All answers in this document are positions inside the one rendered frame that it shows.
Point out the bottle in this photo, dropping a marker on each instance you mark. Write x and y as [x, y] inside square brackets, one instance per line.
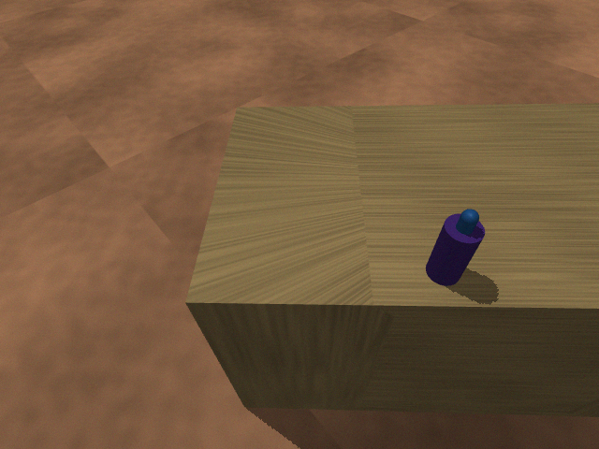
[458, 240]

